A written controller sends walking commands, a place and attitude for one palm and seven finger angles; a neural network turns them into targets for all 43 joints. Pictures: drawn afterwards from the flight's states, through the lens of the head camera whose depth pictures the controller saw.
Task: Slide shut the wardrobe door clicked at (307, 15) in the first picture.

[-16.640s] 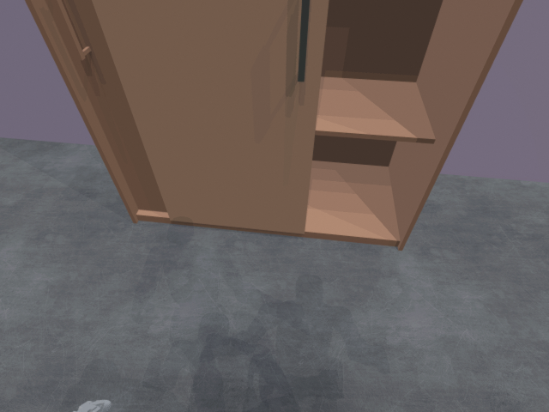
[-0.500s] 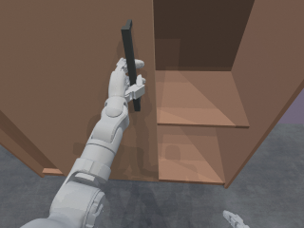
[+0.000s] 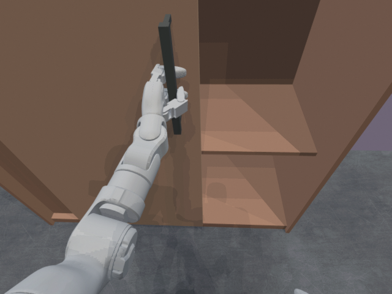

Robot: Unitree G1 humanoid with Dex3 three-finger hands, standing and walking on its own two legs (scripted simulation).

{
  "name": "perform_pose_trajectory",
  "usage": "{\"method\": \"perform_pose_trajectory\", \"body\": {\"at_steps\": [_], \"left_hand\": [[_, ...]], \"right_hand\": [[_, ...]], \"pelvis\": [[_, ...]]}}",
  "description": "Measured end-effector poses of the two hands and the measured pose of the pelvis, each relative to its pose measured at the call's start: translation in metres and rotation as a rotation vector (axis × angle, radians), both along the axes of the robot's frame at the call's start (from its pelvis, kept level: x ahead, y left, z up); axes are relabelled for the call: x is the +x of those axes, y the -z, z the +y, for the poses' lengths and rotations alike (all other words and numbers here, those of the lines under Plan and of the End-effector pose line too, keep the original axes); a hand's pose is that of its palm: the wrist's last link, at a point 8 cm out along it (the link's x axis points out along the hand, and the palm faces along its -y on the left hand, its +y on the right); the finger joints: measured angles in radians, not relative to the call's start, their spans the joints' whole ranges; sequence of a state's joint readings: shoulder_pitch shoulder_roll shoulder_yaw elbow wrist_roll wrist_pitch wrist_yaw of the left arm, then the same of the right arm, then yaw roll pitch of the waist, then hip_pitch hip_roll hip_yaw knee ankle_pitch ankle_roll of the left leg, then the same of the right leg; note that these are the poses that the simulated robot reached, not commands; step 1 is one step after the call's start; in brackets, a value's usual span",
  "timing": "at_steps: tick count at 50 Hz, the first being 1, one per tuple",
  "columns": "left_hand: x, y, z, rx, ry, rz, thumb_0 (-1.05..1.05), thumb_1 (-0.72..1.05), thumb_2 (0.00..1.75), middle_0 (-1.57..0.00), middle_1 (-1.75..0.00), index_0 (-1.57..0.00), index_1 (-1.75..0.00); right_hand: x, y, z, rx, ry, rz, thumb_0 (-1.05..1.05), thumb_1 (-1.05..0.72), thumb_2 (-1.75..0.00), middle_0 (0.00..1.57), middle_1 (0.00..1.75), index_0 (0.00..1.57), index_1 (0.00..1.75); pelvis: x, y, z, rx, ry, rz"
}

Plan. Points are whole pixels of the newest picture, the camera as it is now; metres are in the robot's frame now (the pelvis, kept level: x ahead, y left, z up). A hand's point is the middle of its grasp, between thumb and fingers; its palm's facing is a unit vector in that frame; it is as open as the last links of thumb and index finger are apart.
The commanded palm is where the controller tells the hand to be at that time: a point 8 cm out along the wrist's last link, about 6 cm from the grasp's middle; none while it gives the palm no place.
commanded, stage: step sideways, sliding the door along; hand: left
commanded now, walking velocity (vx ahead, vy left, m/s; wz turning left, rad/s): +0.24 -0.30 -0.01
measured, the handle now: (173, 83) +0.51 +0.08 +0.17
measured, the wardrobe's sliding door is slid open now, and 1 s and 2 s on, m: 0.43 0.42 0.27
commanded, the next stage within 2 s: none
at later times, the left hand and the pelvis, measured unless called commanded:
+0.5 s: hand (184, 104) +0.45 +0.05 +0.16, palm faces +0.08 -0.99 -0.09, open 6.0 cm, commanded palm +0.43 +0.03 +0.17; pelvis +0.02 -0.07 -0.01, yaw +3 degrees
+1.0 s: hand (194, 100) +0.46 +0.03 +0.16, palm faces +0.37 -0.93 -0.06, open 6.2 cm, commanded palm +0.43 -0.02 +0.16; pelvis +0.09 -0.19 -0.01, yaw +10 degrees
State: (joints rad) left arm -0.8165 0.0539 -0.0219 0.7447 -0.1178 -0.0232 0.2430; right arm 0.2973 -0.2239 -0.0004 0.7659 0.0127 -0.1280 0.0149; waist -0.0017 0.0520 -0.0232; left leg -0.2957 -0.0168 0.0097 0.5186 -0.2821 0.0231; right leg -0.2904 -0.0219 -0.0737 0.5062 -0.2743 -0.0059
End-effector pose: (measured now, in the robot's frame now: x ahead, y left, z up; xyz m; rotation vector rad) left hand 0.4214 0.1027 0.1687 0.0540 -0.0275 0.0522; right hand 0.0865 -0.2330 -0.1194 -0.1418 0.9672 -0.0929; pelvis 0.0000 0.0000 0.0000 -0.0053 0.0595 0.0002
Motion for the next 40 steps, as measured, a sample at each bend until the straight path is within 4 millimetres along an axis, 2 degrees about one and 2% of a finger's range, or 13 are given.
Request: {"method": "perform_pose_trajectory", "body": {"at_steps": [8,15,18,21,28,32,35,37,40], "left_hand": [[0.006,0.002,0.01,0.101,0.1,-0.079,-0.02,0.72,0.83,-0.39,-1.37,-0.26,-1.37],[0.005,0.003,0.006,0.113,0.039,-0.102,-0.02,0.73,0.85,-0.43,-1.38,-0.25,-1.38],[0.004,0.003,0.004,0.103,0.011,-0.097,-0.02,0.74,0.85,-0.43,-1.39,-0.24,-1.39],[0.004,0.005,0.001,0.074,-0.003,-0.108,-0.01,0.76,0.86,-0.43,-1.39,-0.23,-1.4],[0.005,0.009,-0.003,0.061,-0.03,-0.169,-0.01,0.79,0.87,-0.42,-1.4,-0.17,-1.4],[0.005,0.011,-0.007,0.072,-0.075,-0.186,-0.01,0.8,0.87,-0.42,-1.4,-0.15,-1.4],[0.005,0.012,-0.01,0.081,-0.129,-0.206,-0.01,0.81,0.88,-0.42,-1.4,-0.14,-1.4],[0.005,0.013,-0.013,0.082,-0.176,-0.216,-0.01,0.81,0.88,-0.43,-1.4,-0.14,-1.38],[0.004,0.013,-0.017,0.068,-0.233,-0.208,-0.01,0.8,0.88,-0.43,-1.4,-0.14,-1.37]], "right_hand": [[0.012,-0.001,-0.012,-0.046,0.091,-0.052,0.01,-0.91,-0.9,0.2,0.3,0.21,0.3],[0.029,0.017,-0.025,-0.011,0.03,0.011,0.01,-0.91,-0.9,0.2,0.3,0.2,0.3],[0.041,0.017,-0.033,-0.007,-0.006,0.049,0.01,-0.91,-0.9,0.2,0.3,0.21,0.3],[0.059,0.01,-0.042,-0.03,-0.055,0.056,0.01,-0.91,-0.9,0.2,0.3,0.21,0.3],[0.118,0.003,-0.055,-0.011,-0.145,-0.036,0.01,-0.91,-0.9,0.2,0.3,0.2,0.3],[0.146,0.004,-0.059,0.028,-0.206,-0.063,0.01,-0.91,-0.9,0.2,0.3,0.2,0.3],[0.168,0.01,-0.065,0.063,-0.245,-0.087,0.01,-0.91,-0.9,0.2,0.3,0.2,0.3],[0.184,0.015,-0.073,0.08,-0.264,-0.099,0.01,-0.91,-0.9,0.2,0.3,0.21,0.3],[0.201,0.015,-0.088,0.064,-0.268,-0.093,0.01,-0.91,-0.9,0.2,0.3,0.21,0.3]], "pelvis": [[-0.005,0.006,-0.005,0.016,0.048,-0.036],[0.005,0.012,-0.033,0.001,0.011,-0.089],[0.01,0.009,-0.046,-0.009,-0.035,-0.096],[0.014,0.005,-0.057,0.015,-0.058,-0.096],[0.018,0.011,-0.081,0.027,-0.08,-0.104],[0.028,0.013,-0.106,0.004,-0.097,-0.125],[0.042,0.022,-0.131,-0.005,-0.106,-0.146],[0.05,0.027,-0.148,-0.025,-0.129,-0.167],[0.058,0.022,-0.164,-0.014,-0.181,-0.156]]}}
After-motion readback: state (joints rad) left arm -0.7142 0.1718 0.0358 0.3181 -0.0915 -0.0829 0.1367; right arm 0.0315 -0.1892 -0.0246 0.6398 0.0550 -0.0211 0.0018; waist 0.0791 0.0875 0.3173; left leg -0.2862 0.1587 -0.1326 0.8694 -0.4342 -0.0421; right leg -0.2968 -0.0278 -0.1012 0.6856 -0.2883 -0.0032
